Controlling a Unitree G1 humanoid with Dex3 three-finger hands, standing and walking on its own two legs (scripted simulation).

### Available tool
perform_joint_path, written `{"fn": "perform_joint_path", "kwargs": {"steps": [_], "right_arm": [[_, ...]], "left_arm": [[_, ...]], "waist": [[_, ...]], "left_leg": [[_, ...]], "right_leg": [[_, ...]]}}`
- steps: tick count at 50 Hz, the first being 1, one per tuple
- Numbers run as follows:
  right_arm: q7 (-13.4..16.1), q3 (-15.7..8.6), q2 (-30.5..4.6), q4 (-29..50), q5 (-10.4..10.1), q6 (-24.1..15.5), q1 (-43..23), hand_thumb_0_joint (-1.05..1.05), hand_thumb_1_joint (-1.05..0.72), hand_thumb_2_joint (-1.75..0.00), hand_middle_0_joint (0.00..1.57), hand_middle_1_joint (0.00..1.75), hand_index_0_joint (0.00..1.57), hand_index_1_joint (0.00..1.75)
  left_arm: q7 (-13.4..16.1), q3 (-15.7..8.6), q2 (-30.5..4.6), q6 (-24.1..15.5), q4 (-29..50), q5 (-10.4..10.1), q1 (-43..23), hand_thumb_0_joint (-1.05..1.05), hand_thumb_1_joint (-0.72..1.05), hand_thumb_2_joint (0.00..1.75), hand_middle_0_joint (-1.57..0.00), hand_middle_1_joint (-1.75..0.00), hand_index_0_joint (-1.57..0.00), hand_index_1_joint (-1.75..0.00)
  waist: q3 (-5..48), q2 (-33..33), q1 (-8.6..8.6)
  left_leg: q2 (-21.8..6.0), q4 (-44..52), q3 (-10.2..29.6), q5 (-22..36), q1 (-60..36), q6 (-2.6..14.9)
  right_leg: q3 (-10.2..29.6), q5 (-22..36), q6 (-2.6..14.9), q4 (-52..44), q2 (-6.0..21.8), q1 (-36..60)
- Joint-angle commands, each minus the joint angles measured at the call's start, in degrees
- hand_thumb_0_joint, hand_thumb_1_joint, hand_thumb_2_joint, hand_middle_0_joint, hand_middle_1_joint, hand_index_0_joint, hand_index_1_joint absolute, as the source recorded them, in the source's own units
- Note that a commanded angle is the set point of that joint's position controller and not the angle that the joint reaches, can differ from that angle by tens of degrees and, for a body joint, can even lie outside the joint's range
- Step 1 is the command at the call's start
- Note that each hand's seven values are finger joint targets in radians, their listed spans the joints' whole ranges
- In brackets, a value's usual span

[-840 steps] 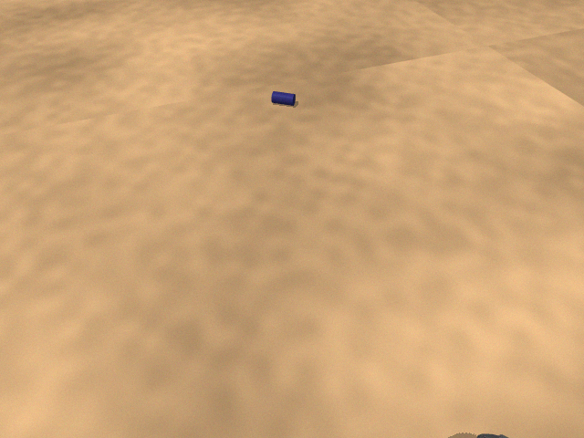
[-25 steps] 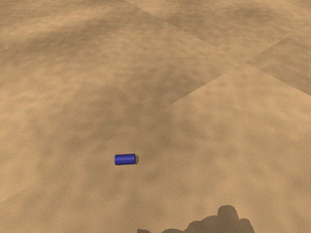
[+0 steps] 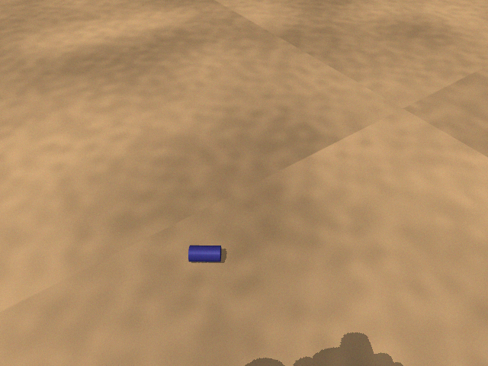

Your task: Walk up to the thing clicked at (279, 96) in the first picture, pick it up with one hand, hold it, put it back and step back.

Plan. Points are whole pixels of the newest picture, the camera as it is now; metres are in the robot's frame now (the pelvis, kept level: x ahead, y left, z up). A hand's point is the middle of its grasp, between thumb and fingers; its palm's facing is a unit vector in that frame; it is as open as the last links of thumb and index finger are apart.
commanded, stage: walk up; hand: left
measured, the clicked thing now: (205, 253) +0.69 +0.18 -0.73
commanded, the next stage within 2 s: none
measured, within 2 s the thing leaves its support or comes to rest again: neither
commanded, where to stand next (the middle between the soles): +0.31 -0.05 m, yaw -1 degrees
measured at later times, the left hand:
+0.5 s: hand (145, 299) +0.27 +0.22 -0.14, palm faces -0.09 -0.93 -0.35, open 7.3 cm
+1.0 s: hand (163, 289) +0.30 +0.20 -0.17, palm faces -0.02 -0.95 -0.31, open 7.3 cm
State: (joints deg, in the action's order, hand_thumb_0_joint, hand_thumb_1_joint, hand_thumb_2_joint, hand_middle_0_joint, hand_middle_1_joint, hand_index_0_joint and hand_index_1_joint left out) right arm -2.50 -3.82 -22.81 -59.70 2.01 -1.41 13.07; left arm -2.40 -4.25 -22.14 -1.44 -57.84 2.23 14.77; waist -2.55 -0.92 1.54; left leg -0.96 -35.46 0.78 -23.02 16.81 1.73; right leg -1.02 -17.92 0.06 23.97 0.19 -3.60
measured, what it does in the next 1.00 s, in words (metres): walks ahead: right foot, then left foot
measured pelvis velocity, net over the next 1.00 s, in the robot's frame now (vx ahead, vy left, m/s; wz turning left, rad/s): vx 0.23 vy -0.06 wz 0.00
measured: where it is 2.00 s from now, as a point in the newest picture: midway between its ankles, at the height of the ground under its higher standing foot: (257, 361)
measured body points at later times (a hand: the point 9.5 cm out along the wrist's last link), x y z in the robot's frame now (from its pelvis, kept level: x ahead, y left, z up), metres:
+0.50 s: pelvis +0.14 -0.03 -0.02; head +0.16 -0.04 +0.43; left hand +0.27 +0.27 -0.11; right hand +0.15 -0.35 -0.14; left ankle +0.05 +0.10 -0.73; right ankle +0.25 -0.14 -0.74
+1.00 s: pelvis +0.23 -0.06 -0.01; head +0.26 -0.04 +0.43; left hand +0.30 +0.25 -0.15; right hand +0.31 -0.37 -0.12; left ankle +0.29 +0.07 -0.74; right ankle +0.25 -0.14 -0.74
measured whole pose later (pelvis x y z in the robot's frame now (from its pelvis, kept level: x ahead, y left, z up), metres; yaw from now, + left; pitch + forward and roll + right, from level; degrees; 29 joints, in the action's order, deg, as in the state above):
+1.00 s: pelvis +0.23 -0.06 -0.01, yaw +0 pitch -2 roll +0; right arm 0.5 -0.5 -21.6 -52.1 1.0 -2.1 12.7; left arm -1.3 -1.4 -21.6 1.6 -52.1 -0.1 11.3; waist -6.5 1.9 1.0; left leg -2.0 -37.4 -0.5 -14.7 20.2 -0.5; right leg -4.8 -18.0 2.9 37.2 -1.1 -16.2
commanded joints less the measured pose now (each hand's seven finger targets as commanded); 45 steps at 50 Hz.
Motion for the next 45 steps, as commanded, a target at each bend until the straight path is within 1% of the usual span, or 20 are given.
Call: {"fn": "perform_joint_path", "kwargs": {"steps": [1, 2, 3, 6, 10, 15, 19, 22, 23, 24, 25, 27, 29, 31, 37, 39, 41, 43, 44, 45], "right_arm": [[0.94, -5.03, -12.68, 3.63, 0.45, -3.87, 9.81, 0.00, -0.90, -0.90, 0.20, 0.30, 0.20, 0.30], [1.30, -6.61, -20.12, 4.09, 1.41, -4.28, 13.82, 0.00, -0.90, -0.90, 0.20, 0.30, 0.20, 0.30], [1.24, -6.43, -20.19, 6.27, -0.51, -4.21, 10.88, 0.00, -0.90, -0.90, 0.20, 0.30, 0.20, 0.30], [2.13, -4.08, -13.60, 9.71, -1.06, -4.47, 4.88, 0.00, -0.90, -0.90, 0.20, 0.30, 0.20, 0.30], [2.20, -3.84, -13.35, 11.71, -1.43, -4.70, 6.75, 0.00, -0.90, -0.90, 0.20, 0.30, 0.20, 0.30], [2.09, -3.96, -14.01, 13.95, -1.48, -4.49, 8.46, 0.00, -0.90, -0.90, 0.20, 0.30, 0.20, 0.30], [2.05, -4.05, -15.05, 16.17, -1.28, -3.97, 7.43, 0.00, -0.90, -0.90, 0.20, 0.30, 0.20, 0.30], [2.41, -3.56, -14.33, 17.52, -1.31, -3.85, 7.36, 0.00, -0.90, -0.90, 0.20, 0.30, 0.20, 0.30], [2.43, -2.47, -11.51, 17.83, -1.59, -4.04, 8.90, 0.00, -0.90, -0.90, 0.20, 0.30, 0.20, 0.30], [2.58, -1.23, -8.29, 18.93, -2.19, -4.25, 11.82, 0.00, -0.90, -0.90, 0.20, 0.30, 0.20, 0.30], [2.92, -1.66, -10.69, 18.10, -2.50, -3.73, 12.79, 0.00, -0.90, -0.90, 0.20, 0.30, 0.20, 0.30], [3.17, -2.43, -13.50, 15.68, -2.41, -3.46, 12.22, 0.00, -0.90, -0.90, 0.20, 0.30, 0.20, 0.30], [2.39, -2.27, -12.86, 14.60, -2.13, -3.38, 13.52, 0.00, -0.90, -0.90, 0.20, 0.30, 0.20, 0.30], [1.79, -2.04, -11.21, 13.08, -1.54, -2.89, 15.61, 0.00, -0.90, -0.90, 0.20, 0.30, 0.20, 0.30], [3.05, -1.39, -8.88, 12.43, -0.74, -1.96, 10.64, 0.00, -0.90, -0.90, 0.20, 0.30, 0.20, 0.30], [3.54, -1.30, -8.65, 12.34, -0.98, -2.05, 9.68, 0.00, -0.90, -0.90, 0.20, 0.30, 0.20, 0.30], [3.87, -1.60, -9.64, 12.13, -0.80, -2.32, 9.06, 0.00, -0.90, -0.90, 0.20, 0.30, 0.20, 0.30], [4.09, -2.00, -14.10, 13.34, -0.35, -2.94, 5.44, 0.00, -0.90, -0.90, 0.20, 0.30, 0.20, 0.30], [3.94, -1.75, -16.43, 14.08, -0.87, -3.04, 1.41, 0.00, -0.90, -0.90, 0.20, 0.30, 0.20, 0.30], [3.79, -1.64, -15.96, 13.57, -1.06, -2.81, -0.75, 0.00, -0.90, -0.90, 0.20, 0.30, 0.20, 0.30]], "left_arm": [[0.02, -1.45, -9.82, -0.62, 8.63, -0.55, -7.42, 0.00, 0.90, 0.90, -0.20, -0.30, -0.20, -0.30], [0.06, -0.76, -6.22, -0.82, 9.35, -1.03, -5.15, 0.00, 0.90, 0.90, -0.20, -0.30, -0.20, -0.30], [0.84, -2.12, -12.78, -0.59, 8.57, -0.62, -5.07, 0.00, 0.90, 0.90, -0.20, -0.30, -0.20, -0.30], [0.42, -1.45, -12.30, -0.61, 7.02, -1.87, 0.08, 0.00, 0.90, 0.90, -0.20, -0.30, -0.20, -0.30], [-0.76, -1.50, -12.01, -0.06, 8.49, -1.24, 0.90, 0.00, 0.90, 0.90, -0.20, -0.30, -0.20, -0.30], [-1.81, -1.40, -10.04, -0.15, 12.67, -0.89, -5.02, 0.00, 0.90, 0.90, -0.20, -0.30, -0.20, -0.30], [-2.31, -2.31, -9.82, -0.27, 13.51, -0.83, -5.92, 0.00, 0.90, 0.90, -0.20, -0.30, -0.20, -0.30], [-1.87, -3.40, -10.54, -0.85, 12.81, -0.74, -1.16, 0.00, 0.90, 0.90, -0.20, -0.30, -0.20, -0.30], [-1.25, -4.72, -12.96, -1.50, 11.38, -0.64, 5.23, 0.00, 0.90, 0.90, -0.20, -0.30, -0.20, -0.30], [-0.50, -6.27, -17.74, -2.02, 11.45, -0.05, 11.15, 0.00, 0.90, 0.90, -0.20, -0.30, -0.20, -0.30], [-0.37, -6.19, -19.37, -1.80, 12.33, -1.40, 10.02, 0.00, 0.90, 0.90, -0.20, -0.30, -0.20, -0.30], [0.02, -5.29, -16.13, -1.36, 14.15, -2.51, 4.14, 0.00, 0.90, 0.90, -0.20, -0.30, -0.20, -0.30], [0.14, -4.21, -13.74, -1.45, 15.78, -1.89, 0.43, 0.00, 0.90, 0.90, -0.20, -0.30, -0.20, -0.30], [0.29, -3.61, -12.35, -1.68, 16.44, -1.46, -0.65, 0.00, 0.90, 0.90, -0.20, -0.30, -0.20, -0.30], [1.09, -2.55, -12.08, -0.42, 16.55, -1.01, -1.17, 0.00, 0.90, 0.90, -0.20, -0.30, -0.20, -0.30], [1.24, -1.94, -12.43, 0.21, 16.38, -1.44, -3.20, 0.00, 0.90, 0.90, -0.20, -0.30, -0.20, -0.30], [1.46, -1.06, -11.76, 0.92, 15.89, -1.90, -4.83, 0.00, 0.90, 0.90, -0.20, -0.30, -0.20, -0.30], [1.50, 0.06, -8.90, 1.24, 15.07, -2.45, -1.63, 0.00, 0.90, 0.90, -0.20, -0.30, -0.20, -0.30], [1.74, -0.04, -9.27, 1.72, 12.87, -2.96, 0.89, 0.00, 0.90, 0.90, -0.20, -0.30, -0.20, -0.30], [2.06, -0.75, -10.77, 1.91, 10.49, -2.40, 0.87, 0.00, 0.90, 0.90, -0.20, -0.30, -0.20, -0.30]], "waist": [[0.64, -3.59, -8.37], [0.54, -18.76, -8.76], [0.18, -6.48, -7.40], [-1.80, -1.97, -2.70], [-2.60, -5.81, -3.31], [-3.07, -7.04, -4.43], [-2.88, -6.81, -3.59], [-2.29, -2.62, 0.05], [2.19, 3.74, 3.17], [8.02, 17.15, 4.94], [7.05, 17.64, 4.20], [1.57, 7.81, 1.80], [-2.02, 7.93, -0.71], [-2.55, 9.28, -1.34], [1.95, 8.74, -0.01], [3.56, 7.19, -1.29], [2.86, 5.53, -2.71], [4.09, -4.25, -0.61], [4.12, -6.74, 1.03], [4.48, -6.18, 0.80]], "left_leg": [[-2.53, 17.85, 6.42, 3.22, -22.94, 1.59], [-18.35, 25.06, 34.34, -3.39, -28.26, 7.08], [-22.58, 24.55, 37.86, -3.01, -21.35, 12.69], [-15.65, 20.45, 18.41, 15.23, -18.10, 8.54], [-12.88, 21.60, 8.76, 25.47, -15.99, 7.97], [-11.42, 18.92, 2.90, 33.18, -14.30, 8.13], [-11.77, 17.33, 3.91, 23.74, -7.37, 7.70], [-10.96, 7.57, 3.07, 28.70, -3.12, 6.43], [-7.59, -5.53, 0.80, 30.13, -0.48, 4.60], [-0.95, -25.37, -3.61, 16.22, 7.64, 1.75], [5.12, -33.50, -2.72, -6.86, 16.55, 1.08], [-0.19, -37.62, 4.80, -4.30, 13.81, 1.34], [-2.43, -30.29, 3.60, -1.40, 11.75, 0.55], [-2.13, -24.30, 0.96, 2.19, 8.21, -0.81], [-1.32, -6.91, -2.77, 6.12, 1.47, -2.17], [-0.57, -3.76, -3.24, 10.80, -4.09, -0.94], [-0.76, 2.10, -1.85, 14.61, -6.89, 0.55], [-12.71, 11.62, 15.83, 17.21, -5.93, 4.79], [-18.70, 13.34, 22.63, 15.86, 0.28, 10.76], [-18.36, 12.08, 21.41, 16.12, 3.51, 12.02]], "right_leg": [[0.34, 2.60, 5.25, 15.41, 3.58, -21.69], [-0.49, -13.46, 2.24, 31.72, -6.10, -36.86], [9.09, -16.06, 3.10, 34.82, -1.47, -33.21], [10.44, -5.17, 3.02, 34.42, 2.15, -30.61], [6.29, 2.16, 0.80, 28.84, 2.59, -28.82], [1.26, 8.29, 1.25, 16.42, 4.29, -24.83], [-1.42, 8.39, 2.61, 12.45, 2.56, -15.66], [-2.40, 5.49, 4.10, 7.41, 0.45, -5.62], [0.61, 4.75, 5.73, 4.59, 1.33, 3.83], [18.34, 1.25, 9.99, -1.21, 13.90, 11.64], [35.75, -3.26, 16.36, -8.93, 23.19, 11.87], [26.38, -6.91, 17.11, -9.47, 20.69, -1.38], [17.78, -8.75, 14.34, -10.46, 16.07, -9.36], [9.87, 1.38, 13.05, -9.24, 11.80, -13.18], [7.08, 19.09, 12.72, -1.43, 13.54, -13.63], [7.38, 22.62, 11.81, 2.47, 14.38, -16.64], [6.70, 15.57, 9.03, 6.27, 12.27, -19.11], [4.28, 4.22, 4.08, 13.15, 5.66, -20.01], [1.47, -6.53, 2.42, 17.51, 0.77, -14.59], [2.47, -10.11, 2.67, 17.72, 1.60, -9.44]]}}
